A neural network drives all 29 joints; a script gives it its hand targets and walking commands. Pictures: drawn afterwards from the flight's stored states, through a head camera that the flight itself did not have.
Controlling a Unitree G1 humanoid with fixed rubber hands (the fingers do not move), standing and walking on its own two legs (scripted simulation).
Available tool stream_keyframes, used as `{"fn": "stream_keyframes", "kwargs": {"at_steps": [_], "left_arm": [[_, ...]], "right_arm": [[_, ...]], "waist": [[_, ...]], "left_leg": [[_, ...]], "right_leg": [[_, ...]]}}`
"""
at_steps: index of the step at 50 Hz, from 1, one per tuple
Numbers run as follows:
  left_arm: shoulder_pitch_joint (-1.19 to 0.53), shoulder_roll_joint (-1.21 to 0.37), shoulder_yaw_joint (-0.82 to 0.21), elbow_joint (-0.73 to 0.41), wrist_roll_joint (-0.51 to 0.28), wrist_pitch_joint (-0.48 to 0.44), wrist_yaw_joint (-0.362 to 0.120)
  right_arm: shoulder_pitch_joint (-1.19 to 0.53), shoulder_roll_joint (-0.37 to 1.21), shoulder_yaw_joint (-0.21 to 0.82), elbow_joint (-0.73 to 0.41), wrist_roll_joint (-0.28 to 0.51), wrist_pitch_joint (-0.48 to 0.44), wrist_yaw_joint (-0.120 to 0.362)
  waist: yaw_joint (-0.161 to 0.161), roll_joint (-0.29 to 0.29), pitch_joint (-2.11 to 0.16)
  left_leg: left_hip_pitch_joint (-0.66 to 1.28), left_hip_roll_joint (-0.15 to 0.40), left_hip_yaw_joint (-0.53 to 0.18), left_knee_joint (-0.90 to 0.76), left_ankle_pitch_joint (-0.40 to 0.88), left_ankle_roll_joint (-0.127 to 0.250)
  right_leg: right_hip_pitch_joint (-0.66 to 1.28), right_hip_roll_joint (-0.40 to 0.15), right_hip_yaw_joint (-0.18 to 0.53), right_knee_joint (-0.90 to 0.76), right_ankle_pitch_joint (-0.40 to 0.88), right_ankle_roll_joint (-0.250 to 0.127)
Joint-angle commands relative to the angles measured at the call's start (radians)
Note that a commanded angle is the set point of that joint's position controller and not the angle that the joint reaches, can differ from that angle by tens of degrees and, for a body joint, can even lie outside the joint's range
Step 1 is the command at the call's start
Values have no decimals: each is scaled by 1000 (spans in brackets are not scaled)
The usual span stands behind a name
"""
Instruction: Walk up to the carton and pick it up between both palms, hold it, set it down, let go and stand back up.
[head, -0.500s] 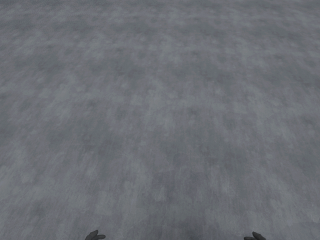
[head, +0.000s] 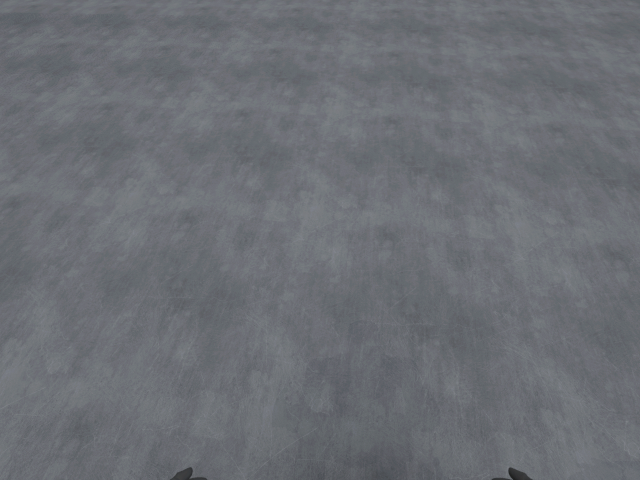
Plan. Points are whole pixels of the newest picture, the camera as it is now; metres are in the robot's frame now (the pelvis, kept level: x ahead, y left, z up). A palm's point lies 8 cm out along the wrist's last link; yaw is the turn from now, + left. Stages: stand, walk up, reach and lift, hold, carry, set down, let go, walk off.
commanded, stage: stand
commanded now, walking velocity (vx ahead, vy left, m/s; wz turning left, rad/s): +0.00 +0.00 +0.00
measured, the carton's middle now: out of the picture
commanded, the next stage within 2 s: none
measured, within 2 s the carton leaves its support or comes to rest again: neither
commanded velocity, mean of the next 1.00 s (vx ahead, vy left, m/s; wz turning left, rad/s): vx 0.00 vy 0.00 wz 0.00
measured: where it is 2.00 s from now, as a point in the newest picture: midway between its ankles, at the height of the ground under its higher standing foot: outside the picture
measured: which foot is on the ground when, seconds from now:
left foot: down 0.00-1.00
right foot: down 0.00-1.00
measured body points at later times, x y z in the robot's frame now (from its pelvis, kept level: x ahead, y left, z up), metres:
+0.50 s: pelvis -0.01 +0.00 +0.00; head +0.00 +0.00 +0.45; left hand +0.07 +0.24 -0.13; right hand +0.07 -0.24 -0.13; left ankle +0.01 +0.12 -0.72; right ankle +0.01 -0.12 -0.72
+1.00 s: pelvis +0.00 -0.01 +0.01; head +0.00 -0.01 +0.46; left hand +0.06 +0.23 -0.13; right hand +0.06 -0.24 -0.13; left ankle +0.01 +0.12 -0.72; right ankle +0.01 -0.12 -0.72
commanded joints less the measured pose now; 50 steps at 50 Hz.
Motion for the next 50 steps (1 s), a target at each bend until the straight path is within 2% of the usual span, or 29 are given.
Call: {"fn": "stream_keyframes", "kwargs": {"at_steps": [1,15,17,24,44,50], "left_arm": [[-11,150,46,-117,-1,-38,9],[24,154,43,-74,-3,-38,12],[26,149,38,-62,3,-36,13],[40,156,31,-35,0,-38,13],[52,169,18,36,-9,-38,22],[56,169,16,62,-8,-34,24]], "right_arm": [[-15,-149,-42,-125,1,-37,-9],[16,-151,-39,-82,3,-38,-12],[17,-159,-38,-72,4,-37,-13],[31,-163,-35,-49,4,-38,-13],[61,-166,-19,23,7,-36,-24],[67,-169,-14,48,8,-33,-26]], "waist": [[0,2,-84],[0,2,-58],[4,12,-45],[2,2,-37],[-1,-8,-47],[0,-1,-33]], "left_leg": [[3,77,-89,-143,167,35],[-3,77,-97,-175,136,32],[-20,82,-110,-194,94,40],[-24,80,-110,-209,71,37],[21,78,-95,-195,189,27],[14,82,-99,-215,163,27]], "right_leg": [[2,-71,89,-154,160,-37],[-2,-72,93,-186,126,-34],[0,-68,92,-182,94,-33],[-5,-69,94,-200,79,-31],[15,-80,100,-226,175,-37],[15,-79,97,-236,152,-35]]}}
